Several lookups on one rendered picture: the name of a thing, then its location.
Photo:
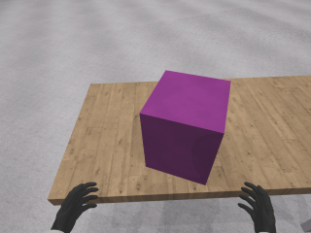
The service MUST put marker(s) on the carton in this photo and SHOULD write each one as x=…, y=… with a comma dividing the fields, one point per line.
x=183, y=124

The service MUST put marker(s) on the robot right hand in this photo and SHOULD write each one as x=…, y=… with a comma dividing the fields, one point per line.
x=262, y=213

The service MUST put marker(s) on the robot left hand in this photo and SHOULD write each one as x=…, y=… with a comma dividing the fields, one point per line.
x=72, y=207

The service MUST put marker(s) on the table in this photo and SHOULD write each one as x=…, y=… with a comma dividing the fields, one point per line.
x=267, y=142

